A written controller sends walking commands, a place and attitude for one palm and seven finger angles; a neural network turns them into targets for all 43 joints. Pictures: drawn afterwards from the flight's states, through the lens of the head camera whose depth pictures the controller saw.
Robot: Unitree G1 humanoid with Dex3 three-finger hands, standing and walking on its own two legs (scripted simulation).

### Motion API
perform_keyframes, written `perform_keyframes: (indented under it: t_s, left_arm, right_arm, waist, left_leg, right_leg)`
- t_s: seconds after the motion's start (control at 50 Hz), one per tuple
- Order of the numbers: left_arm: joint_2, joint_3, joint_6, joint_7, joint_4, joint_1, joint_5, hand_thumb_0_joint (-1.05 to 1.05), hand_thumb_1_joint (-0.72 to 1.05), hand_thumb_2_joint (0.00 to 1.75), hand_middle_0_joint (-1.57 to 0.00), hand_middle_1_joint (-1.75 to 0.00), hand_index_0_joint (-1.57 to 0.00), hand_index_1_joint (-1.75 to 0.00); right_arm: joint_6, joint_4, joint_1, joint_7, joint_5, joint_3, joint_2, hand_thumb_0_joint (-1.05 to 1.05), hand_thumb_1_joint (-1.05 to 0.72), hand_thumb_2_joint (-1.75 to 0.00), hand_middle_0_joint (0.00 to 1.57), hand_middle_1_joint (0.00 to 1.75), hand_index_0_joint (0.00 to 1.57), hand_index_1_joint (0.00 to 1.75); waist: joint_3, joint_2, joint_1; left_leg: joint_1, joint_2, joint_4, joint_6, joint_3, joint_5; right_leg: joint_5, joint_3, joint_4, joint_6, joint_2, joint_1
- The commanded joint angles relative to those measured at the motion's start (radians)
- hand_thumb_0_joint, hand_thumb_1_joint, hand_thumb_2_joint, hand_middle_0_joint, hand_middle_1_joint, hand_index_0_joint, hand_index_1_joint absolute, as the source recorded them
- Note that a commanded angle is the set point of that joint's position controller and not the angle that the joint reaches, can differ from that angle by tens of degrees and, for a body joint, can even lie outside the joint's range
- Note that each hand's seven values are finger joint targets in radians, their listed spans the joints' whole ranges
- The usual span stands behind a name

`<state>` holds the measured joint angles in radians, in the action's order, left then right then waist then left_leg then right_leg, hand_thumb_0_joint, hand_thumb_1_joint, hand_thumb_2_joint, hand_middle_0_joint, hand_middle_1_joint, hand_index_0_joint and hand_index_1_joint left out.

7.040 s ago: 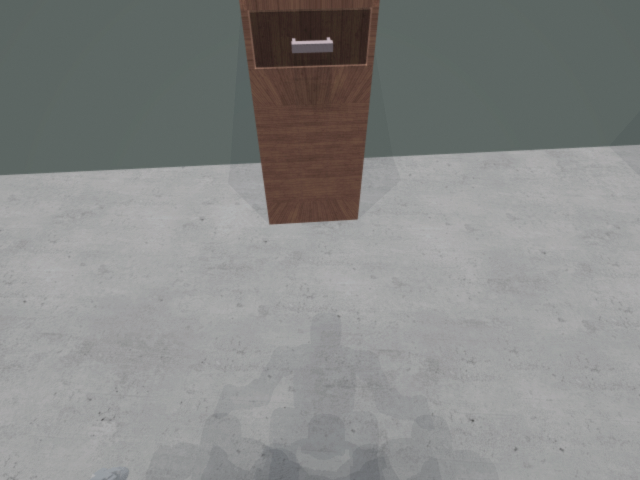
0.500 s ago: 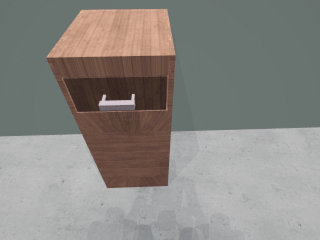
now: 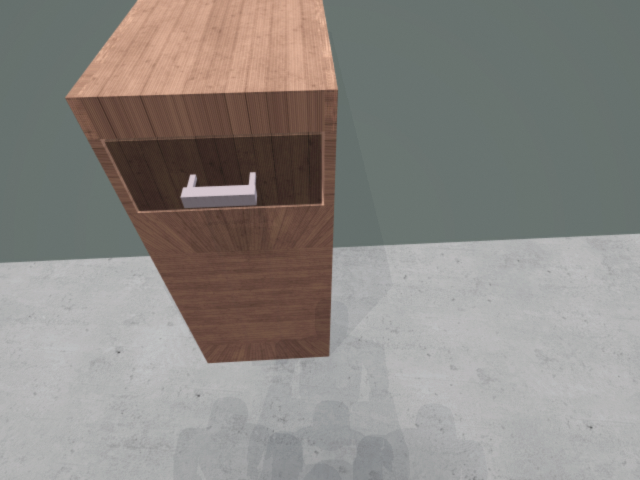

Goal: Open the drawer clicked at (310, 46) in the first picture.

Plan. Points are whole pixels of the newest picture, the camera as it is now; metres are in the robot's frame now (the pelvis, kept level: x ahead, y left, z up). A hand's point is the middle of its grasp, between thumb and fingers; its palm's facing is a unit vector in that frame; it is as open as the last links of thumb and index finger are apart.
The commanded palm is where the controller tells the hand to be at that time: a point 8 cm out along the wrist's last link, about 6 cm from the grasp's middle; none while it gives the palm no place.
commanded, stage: look again from close up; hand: left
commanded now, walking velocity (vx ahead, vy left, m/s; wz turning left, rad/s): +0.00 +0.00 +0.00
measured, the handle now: (221, 187) +0.57 +0.19 +0.02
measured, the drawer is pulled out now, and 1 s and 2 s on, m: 0.00 0.00 0.00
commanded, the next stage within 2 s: raise the hand with hooked fingers in 0.40 s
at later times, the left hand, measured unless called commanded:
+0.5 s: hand out of the picture +0.04 +0.18 -0.17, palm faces -0.01 -0.98 -0.19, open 7.4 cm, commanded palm +0.13 +0.23 -0.06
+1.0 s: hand (145, 454) +0.17 +0.22 -0.05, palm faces +0.03 -0.10 -0.99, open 9.0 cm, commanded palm +0.18 +0.23 +0.02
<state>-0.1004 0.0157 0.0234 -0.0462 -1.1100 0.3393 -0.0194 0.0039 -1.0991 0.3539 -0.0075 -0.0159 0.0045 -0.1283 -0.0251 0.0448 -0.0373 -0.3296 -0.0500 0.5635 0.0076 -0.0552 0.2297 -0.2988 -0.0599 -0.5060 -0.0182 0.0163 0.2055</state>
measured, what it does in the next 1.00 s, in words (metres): stands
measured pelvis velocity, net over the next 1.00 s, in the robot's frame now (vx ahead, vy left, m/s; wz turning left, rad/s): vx -0.01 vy -0.02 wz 0.02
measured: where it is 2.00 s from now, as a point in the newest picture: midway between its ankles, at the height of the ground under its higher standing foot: outside the picture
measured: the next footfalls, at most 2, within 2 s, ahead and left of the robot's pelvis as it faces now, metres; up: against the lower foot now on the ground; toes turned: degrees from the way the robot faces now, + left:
none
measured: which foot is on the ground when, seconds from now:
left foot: down 0.00-1.00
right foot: down 0.00-1.00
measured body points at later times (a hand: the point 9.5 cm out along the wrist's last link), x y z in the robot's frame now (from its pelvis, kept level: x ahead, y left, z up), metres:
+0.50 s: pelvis +0.03 +0.01 +0.00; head +0.04 +0.02 +0.45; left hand +0.04 +0.23 -0.16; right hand +0.05 -0.22 -0.15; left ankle +0.04 +0.11 -0.73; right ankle -0.02 -0.11 -0.73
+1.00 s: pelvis -0.01 -0.02 -0.04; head +0.02 -0.03 +0.41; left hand +0.16 +0.23 +0.00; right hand +0.25 -0.23 -0.11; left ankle +0.04 +0.11 -0.73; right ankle -0.02 -0.11 -0.73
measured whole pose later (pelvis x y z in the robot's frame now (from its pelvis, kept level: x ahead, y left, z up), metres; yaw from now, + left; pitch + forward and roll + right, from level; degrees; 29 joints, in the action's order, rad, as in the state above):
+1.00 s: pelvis -0.01 -0.02 -0.04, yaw +1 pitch +8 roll +1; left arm -0.34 0.08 0.00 -0.47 -0.03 0.39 -1.08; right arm 0.05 -0.54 0.05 -0.01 -0.07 0.04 -0.24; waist 0.11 0.00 0.11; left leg -0.68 -0.04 0.87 -0.01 -0.04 0.34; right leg -0.48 -0.05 -0.92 -0.04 0.00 0.59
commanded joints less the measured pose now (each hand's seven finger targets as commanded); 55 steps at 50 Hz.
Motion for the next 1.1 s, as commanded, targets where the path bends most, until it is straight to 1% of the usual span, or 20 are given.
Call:
perform_keyframes:
  t_s: [0.0, 0.14, 0.46, 0.48, 0.5, 0.52, 0.54, 0.56, 0.58, 0.6, 0.62, 0.66, 0.68, 0.74, 0.8, 0.84, 0.9, 0.94, 1.0, 1.08]
  left_arm:
    - [-0.117, -0.022, 0.021, -0.004, 0.072, 0.028, 0.008, 0.0, 0.9, 0.9, -0.2, -0.3, -0.2, -0.3]
    - [-0.117, -0.018, 0.01, -0.001, 0.062, 0.045, 0.004, 0.0, 0.9, 0.9, -0.2, -0.3, -0.2, -0.3]
    - [-0.153, -0.021, 0.003, 0.004, 0.049, 0.04, 0.004, 0.0, 0.9, 0.9, -0.2, -0.3, -0.2, -0.3]
    - [-0.174, -0.023, 0.014, -0.034, 0.035, 0.085, -0.008, 0.0, 0.9, 0.9, -0.2, -0.3, -0.2, -0.3]
    - [-0.52, -0.037, 0.161, -0.061, 1.557, -0.717, -0.172, 0.0, 0.88, 0.89, -0.2, -0.32, -0.2, -0.32]
    - [-0.426, -0.051, 0.091, -0.137, 1.304, -0.235, -0.198, 0.0, 0.85, 0.88, -0.2, -0.33, -0.2, -0.33]
    - [-0.246, 0.033, -0.061, -0.182, 1.205, 0.033, -0.18, 0.0, 0.83, 0.87, -0.21, -0.34, -0.21, -0.34]
    - [-0.114, 0.135, -0.096, -0.185, 1.172, 0.065, -0.244, 0.0, 0.81, 0.86, -0.21, -0.36, -0.21, -0.36]
    - [-0.196, 0.112, -0.095, -0.218, 1.255, -0.044, -0.324, 0.0, 0.78, 0.85, -0.21, -0.37, -0.21, -0.37]
    - [-0.271, 0.064, -0.095, -0.256, 1.214, -0.025, -0.451, 0.0, 0.76, 0.84, -0.21, -0.39, -0.21, -0.39]
    - [-0.251, 0.082, -0.101, -0.284, 1.139, 0.048, -0.56, 0.0, 0.74, 0.83, -0.21, -0.4, -0.21, -0.4]
    - [-0.219, 0.083, -0.115, -0.332, 1.051, 0.243, -0.782, 0.0, 0.69, 0.81, -0.22, -0.43, -0.22, -0.43]
    - [-0.153, 0.15, -0.113, -0.347, 1.031, 0.268, -0.868, 0.0, 0.67, 0.8, -0.22, -0.45, -0.22, -0.45]
    - [-0.227, 0.067, -0.063, -0.374, 1.03, 0.319, -1.022, 0.0, 0.6, 0.77, -0.22, -0.5, -0.22, -0.5]
    - [-0.352, -0.033, -0.023, -0.418, 1.186, 0.17, -1.101, 0.0, 0.53, 0.74, -0.23, -0.54, -0.23, -0.54]
    - [-0.42, -0.106, -0.026, -0.459, 1.299, 0.026, -1.094, 0.0, 0.48, 0.72, -0.23, -0.57, -0.23, -0.57]
    - [-0.427, -0.095, -0.017, -0.498, 1.392, -0.211, -1.069, 0.0, 0.41, 0.69, -0.24, -0.62, -0.24, -0.62]
    - [-0.446, -0.085, -0.01, -0.497, 1.409, -0.316, -1.052, 0.0, 0.36, 0.67, -0.24, -0.64, -0.24, -0.64]
    - [-0.409, -0.018, -0.027, -0.453, 1.361, -0.329, -1.021, 0.0, 0.29, 0.64, -0.24, -0.69, -0.24, -0.69]
    - [-0.403, 0.005, -0.099, -0.35, 1.288, -0.245, -0.976, 0.0, 0.2, 0.6, -0.25, -0.75, -0.25, -0.75]
  right_arm:
    - [-0.03, 0.065, 0.062, -0.005, -0.006, 0.002, -0.077, 0.0, -0.9, -0.9, 0.2, 0.3, 0.2, 0.3]
    - [-0.035, 0.054, 0.011, -0.012, 0.001, 0.0, -0.099, 0.0, -0.9, -0.9, 0.2, 0.3, 0.2, 0.3]
    - [-0.036, 0.02, -0.054, -0.02, 0.004, -0.001, -0.136, 0.0, -0.9, -0.9, 0.2, 0.3, 0.2, 0.3]
    - [-0.038, 0.101, -0.131, -0.015, 0.013, 0.007, -0.169, 0.0, -0.9, -0.9, 0.2, 0.3, 0.2, 0.3]
    - [-0.172, 0.432, -0.1, -0.051, 0.066, 0.018, -0.306, 0.0, -0.9, -0.9, 0.2, 0.3, 0.2, 0.3]
    - [-0.271, 0.388, -0.151, -0.093, 0.046, 0.013, -0.23, 0.0, -0.9, -0.9, 0.2, 0.3, 0.2, 0.3]
    - [-0.304, 0.376, -0.173, -0.093, 0.069, 0.031, -0.193, 0.0, -0.9, -0.9, 0.2, 0.3, 0.2, 0.3]
    - [-0.313, 0.386, -0.169, -0.092, 0.072, 0.021, -0.167, 0.0, -0.9, -0.9, 0.2, 0.3, 0.2, 0.3]
    - [-0.313, 0.445, -0.214, -0.08, 0.048, 0.03, -0.216, 0.0, -0.9, -0.9, 0.2, 0.3, 0.2, 0.3]
    - [-0.291, 0.46, -0.211, -0.079, 0.023, 0.038, -0.244, 0.0, -0.9, -0.9, 0.2, 0.3, 0.2, 0.3]
    - [-0.266, 0.498, -0.215, -0.071, 0.004, 0.039, -0.242, 0.0, -0.9, -0.9, 0.2, 0.3, 0.2, 0.3]
    - [-0.197, 0.559, -0.244, -0.031, -0.023, 0.064, -0.237, 0.0, -0.9, -0.9, 0.2, 0.3, 0.2, 0.3]
    - [-0.157, 0.59, -0.276, -0.011, -0.038, 0.07, -0.239, 0.0, -0.9, -0.9, 0.2, 0.3, 0.2, 0.3]
    - [-0.066, 0.647, -0.347, 0.035, -0.03, 0.071, -0.224, 0.0, -0.9, -0.9, 0.2, 0.3, 0.2, 0.3]
    - [-0.016, 0.701, -0.366, 0.044, -0.035, 0.063, -0.205, 0.0, -0.9, -0.9, 0.2, 0.3, 0.2, 0.3]
    - [0.009, 0.716, -0.356, 0.026, -0.043, 0.071, -0.199, 0.0, -0.9, -0.9, 0.2, 0.3, 0.2, 0.3]
    - [0.014, 0.714, -0.369, 0.003, -0.052, 0.066, -0.188, 0.0, -0.9, -0.9, 0.2, 0.3, 0.2, 0.3]
    - [0.009, 0.696, -0.373, -0.012, -0.057, 0.059, -0.185, 0.0, -0.9, -0.9, 0.2, 0.3, 0.2, 0.3]
    - [-0.001, 0.681, -0.389, -0.025, -0.05, 0.048, -0.189, 0.0, -0.9, -0.9, 0.2, 0.3, 0.2, 0.3]
    - [0.009, 0.667, -0.398, -0.035, -0.029, 0.031, -0.185, 0.0, -0.9, -0.9, 0.2, 0.3, 0.2, 0.3]
  waist:
    - [-0.023, -0.017, 0.011]
    - [-0.078, -0.069, 0.034]
    - [-0.016, -0.041, 0.038]
    - [-0.086, -0.073, 0.062]
    - [0.425, 0.215, -0.025]
    - [0.409, 0.355, 0.063]
    - [0.283, 0.272, 0.037]
    - [0.17, 0.161, 0.023]
    - [0.073, 0.09, 0.015]
    - [0.102, -0.009, 0.008]
    - [0.107, -0.092, 0.011]
    - [0.2, -0.182, 0.091]
    - [0.152, -0.229, 0.1]
    - [0.154, -0.261, 0.175]
    - [0.278, -0.144, 0.181]
    - [0.324, -0.089, 0.16]
    - [0.352, 0.005, 0.093]
    - [0.327, -0.015, 0.055]
    - [0.289, 0.027, 0.046]
    - [0.282, -0.026, 0.083]
  left_leg:
    - [0.032, -0.046, -0.104, 0.033, 0.093, 0.004]
    - [0.046, -0.055, -0.15, 0.043, 0.092, -0.064]
    - [0.162, -0.064, -0.154, 0.039, 0.062, -0.207]
    - [0.085, -0.077, 0.048, 0.009, 0.05, -0.325]
    - [0.371, 0.031, -0.106, 0.041, 0.05, -0.447]
    - [0.482, -0.032, -0.121, 0.012, 0.085, -0.568]
    - [0.332, -0.036, -0.177, -0.024, 0.107, -0.422]
    - [0.238, -0.032, -0.145, 0.005, 0.088, -0.359]
    - [0.121, -0.009, -0.105, 0.008, 0.102, -0.196]
    - [0.053, 0.013, -0.059, 0.016, 0.093, -0.084]
    - [0.017, 0.026, -0.007, 0.022, 0.089, -0.081]
    - [-0.047, 0.028, 0.049, 0.004, 0.072, -0.174]
    - [-0.112, 0.034, 0.07, 0.0, 0.064, -0.124]
    - [-0.217, 0.058, 0.122, 0.0, 0.037, -0.055]
    - [-0.196, 0.082, 0.162, 0.008, 0.021, -0.04]
    - [-0.166, 0.09, 0.196, 0.016, 0.029, -0.02]
    - [-0.079, 0.091, 0.256, 0.025, 0.041, 0.013]
    - [-0.073, 0.092, 0.281, 0.031, 0.052, 0.035]
    - [-0.054, 0.091, 0.245, 0.036, 0.047, 0.047]
    - [-0.062, 0.09, 0.157, 0.034, 0.038, -0.007]
  right_leg:
    - [-0.065, 0.112, 0.088, -0.052, -0.095, 0.09]
    - [0.063, 0.097, 0.079, -0.025, -0.095, 0.054]
    - [0.202, 0.099, 0.1, -0.008, -0.112, 0.002]
    - [0.507, 0.172, 0.139, 0.009, -0.16, 0.063]
    - [0.457, 0.133, -0.016, -0.039, -0.041, 0.033]
    - [0.14, 0.03, -0.119, -0.043, -0.031, 0.132]
    - [-0.038, -0.01, -0.183, -0.016, -0.016, 0.214]
    - [-0.019, 0.001, -0.147, -0.009, -0.021, 0.238]
    - [-0.004, 0.003, -0.09, -0.016, -0.019, 0.265]
    - [0.02, 0.012, -0.058, -0.025, -0.007, 0.292]
    - [0.009, 0.009, -0.065, -0.027, 0.004, 0.332]
    - [0.012, 0.008, -0.134, -0.037, 0.024, 0.332]
    - [-0.01, 0.023, -0.152, -0.043, 0.033, 0.383]
    - [0.034, 0.11, -0.172, -0.058, 0.013, 0.361]
    - [0.037, 0.146, -0.206, -0.052, 0.003, 0.345]
    - [0.004, 0.172, -0.203, -0.047, 0.004, 0.368]
    - [-0.067, 0.197, -0.178, -0.04, -0.008, 0.448]
    - [-0.096, 0.209, -0.15, -0.032, -0.011, 0.467]
    - [-0.071, 0.171, -0.121, -0.025, -0.009, 0.427]
    - [0.055, 0.153, -0.087, -0.013, -0.011, 0.271]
